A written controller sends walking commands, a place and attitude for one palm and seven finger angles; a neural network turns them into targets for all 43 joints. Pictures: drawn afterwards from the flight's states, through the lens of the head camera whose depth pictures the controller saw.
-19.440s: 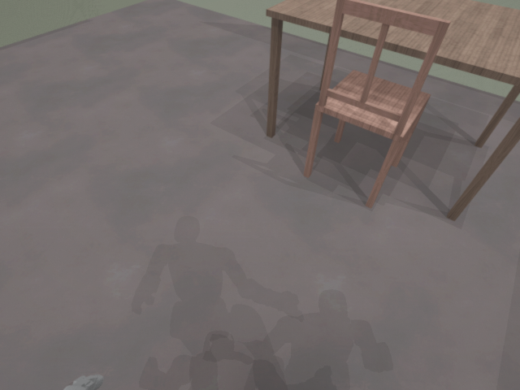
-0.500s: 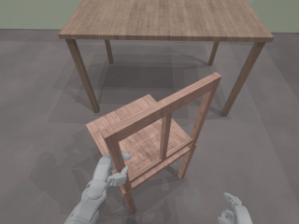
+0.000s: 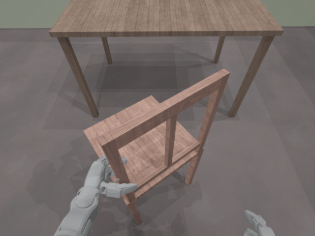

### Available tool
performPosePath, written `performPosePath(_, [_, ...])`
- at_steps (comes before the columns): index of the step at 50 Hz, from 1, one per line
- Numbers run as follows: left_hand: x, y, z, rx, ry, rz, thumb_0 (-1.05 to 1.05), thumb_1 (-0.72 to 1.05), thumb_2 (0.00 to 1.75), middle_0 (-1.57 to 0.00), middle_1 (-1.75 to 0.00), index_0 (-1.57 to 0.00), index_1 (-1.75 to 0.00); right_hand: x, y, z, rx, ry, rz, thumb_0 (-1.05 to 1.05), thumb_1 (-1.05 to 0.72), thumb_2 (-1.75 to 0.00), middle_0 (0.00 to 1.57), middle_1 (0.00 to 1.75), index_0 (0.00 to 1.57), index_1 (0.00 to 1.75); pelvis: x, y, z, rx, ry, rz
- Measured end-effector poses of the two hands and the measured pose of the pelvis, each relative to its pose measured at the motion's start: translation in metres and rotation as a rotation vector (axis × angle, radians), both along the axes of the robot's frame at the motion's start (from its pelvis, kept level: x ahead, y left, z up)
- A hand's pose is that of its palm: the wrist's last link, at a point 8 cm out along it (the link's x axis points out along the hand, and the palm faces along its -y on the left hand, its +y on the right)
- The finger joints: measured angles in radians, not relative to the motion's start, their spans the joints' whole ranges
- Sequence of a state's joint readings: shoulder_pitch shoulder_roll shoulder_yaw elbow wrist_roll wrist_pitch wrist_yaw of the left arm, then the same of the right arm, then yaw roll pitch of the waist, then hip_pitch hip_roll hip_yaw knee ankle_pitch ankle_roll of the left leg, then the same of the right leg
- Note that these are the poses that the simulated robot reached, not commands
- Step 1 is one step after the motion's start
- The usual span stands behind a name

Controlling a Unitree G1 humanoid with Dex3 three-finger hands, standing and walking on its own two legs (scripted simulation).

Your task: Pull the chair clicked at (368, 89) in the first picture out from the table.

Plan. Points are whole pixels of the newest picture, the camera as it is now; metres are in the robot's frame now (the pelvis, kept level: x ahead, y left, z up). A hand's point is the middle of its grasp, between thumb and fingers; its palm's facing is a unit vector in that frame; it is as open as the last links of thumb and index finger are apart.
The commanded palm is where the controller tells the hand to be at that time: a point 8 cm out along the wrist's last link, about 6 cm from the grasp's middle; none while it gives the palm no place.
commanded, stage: open the thumb and straighten the fingers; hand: left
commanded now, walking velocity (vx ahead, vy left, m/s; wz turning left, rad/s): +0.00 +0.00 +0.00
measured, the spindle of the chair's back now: (169, 143) +0.40 -0.04 -0.06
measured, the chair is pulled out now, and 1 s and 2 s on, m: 0.53 0.53 0.53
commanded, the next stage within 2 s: draw the fingers out of the gap in 0.44 s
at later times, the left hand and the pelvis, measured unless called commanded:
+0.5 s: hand (115, 183) +0.27 +0.12 -0.05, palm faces -0.11 -0.98 -0.15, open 17.2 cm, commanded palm +0.25 +0.18 -0.03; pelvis +0.01 +0.00 -0.02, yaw +1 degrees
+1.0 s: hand (107, 212) +0.20 +0.13 -0.06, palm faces -0.09 -0.99 -0.13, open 17.5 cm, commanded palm +0.18 +0.18 -0.03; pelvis +0.00 +0.00 -0.03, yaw +2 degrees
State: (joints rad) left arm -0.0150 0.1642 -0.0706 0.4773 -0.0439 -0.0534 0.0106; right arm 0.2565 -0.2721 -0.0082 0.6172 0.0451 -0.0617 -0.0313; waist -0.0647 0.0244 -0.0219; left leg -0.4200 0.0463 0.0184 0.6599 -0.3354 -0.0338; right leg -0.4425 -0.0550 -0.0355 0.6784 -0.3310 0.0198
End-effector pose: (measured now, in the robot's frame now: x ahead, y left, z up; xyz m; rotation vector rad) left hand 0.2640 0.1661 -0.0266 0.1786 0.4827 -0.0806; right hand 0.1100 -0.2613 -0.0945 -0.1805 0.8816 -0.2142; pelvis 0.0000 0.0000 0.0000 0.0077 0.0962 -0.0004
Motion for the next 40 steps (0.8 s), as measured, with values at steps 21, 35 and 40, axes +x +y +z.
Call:
performPosePath(21, [-0.007, 0.009, -0.005, 0.004, 0.025, 0.015, -0.01, -0.53, 0.21, -0.08, -0.24, -0.08, -0.25, 0.040, 0.022, -0.008, 0.014, -0.115, 0.063, 0.02, -0.91, -0.90, 0.20, 0.30, 0.20, 0.30, 0.005, 0.004, -0.017, -0.003, 0.046, 0.018])
performPosePath(35, [-0.027, 0.016, -0.009, -0.009, 0.052, 0.022, -0.01, -0.53, 0.20, -0.01, -0.01, -0.01, -0.02, 0.038, 0.012, -0.005, -0.012, -0.116, 0.052, 0.02, -0.91, -0.90, 0.20, 0.30, 0.20, 0.30, 0.008, 0.001, -0.019, -0.007, 0.057, 0.021])
performPosePath(40, [-0.050, 0.019, -0.012, -0.005, 0.068, 0.027, -0.01, -0.53, 0.20, -0.01, 0.00, 0.00, -0.01, 0.040, 0.011, -0.004, -0.024, -0.130, 0.054, 0.02, -0.91, -0.90, 0.20, 0.30, 0.20, 0.30, 0.008, 0.001, -0.022, -0.010, 0.058, 0.027])
